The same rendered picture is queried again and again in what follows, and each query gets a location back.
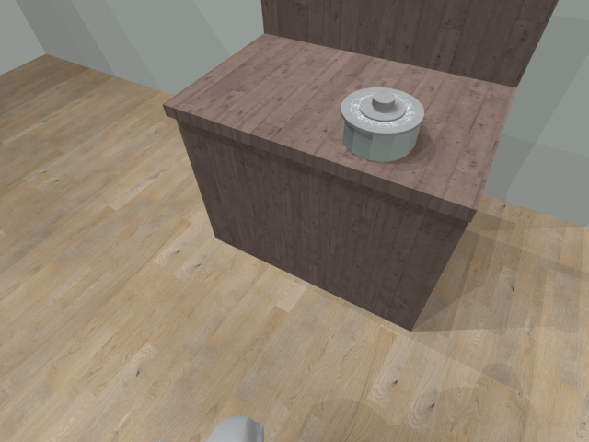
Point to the robot left thigh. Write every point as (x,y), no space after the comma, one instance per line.
(237,429)

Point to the lid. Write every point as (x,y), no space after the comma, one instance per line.
(406,115)

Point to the knob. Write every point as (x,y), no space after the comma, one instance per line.
(383,100)

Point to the pot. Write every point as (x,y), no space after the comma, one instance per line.
(378,148)

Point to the table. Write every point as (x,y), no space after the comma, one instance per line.
(264,134)

